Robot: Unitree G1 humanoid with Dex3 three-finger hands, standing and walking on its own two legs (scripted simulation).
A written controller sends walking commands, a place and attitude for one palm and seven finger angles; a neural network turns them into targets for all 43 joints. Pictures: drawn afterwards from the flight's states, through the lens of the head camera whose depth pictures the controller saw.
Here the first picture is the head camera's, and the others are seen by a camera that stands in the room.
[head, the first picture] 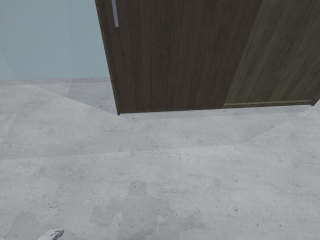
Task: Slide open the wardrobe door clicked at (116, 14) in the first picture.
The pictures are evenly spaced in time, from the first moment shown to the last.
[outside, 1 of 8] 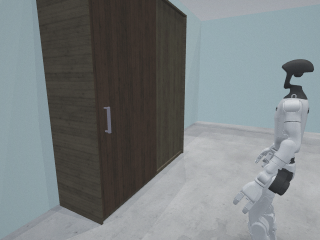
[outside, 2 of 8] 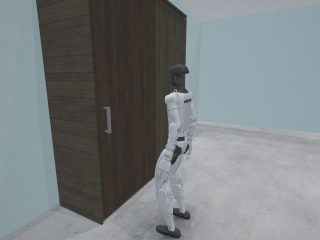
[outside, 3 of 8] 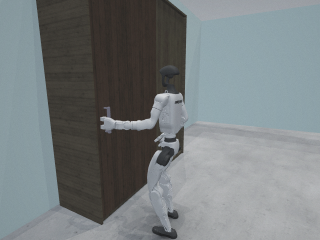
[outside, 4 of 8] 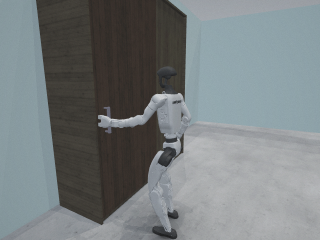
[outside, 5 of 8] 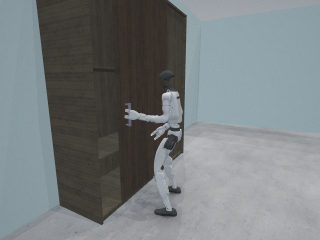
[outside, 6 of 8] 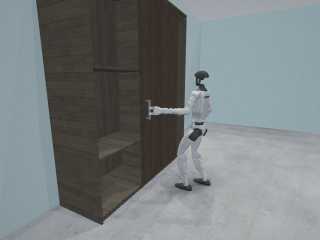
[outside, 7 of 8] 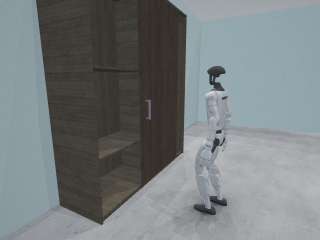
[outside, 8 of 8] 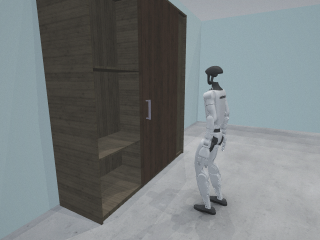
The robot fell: no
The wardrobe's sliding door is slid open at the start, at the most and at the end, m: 0.00 0.61 0.61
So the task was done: yes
